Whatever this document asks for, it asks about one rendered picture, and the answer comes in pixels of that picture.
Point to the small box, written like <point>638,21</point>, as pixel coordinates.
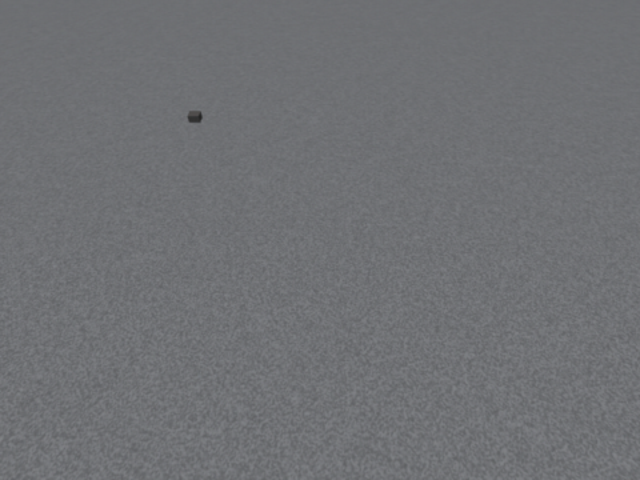
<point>194,116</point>

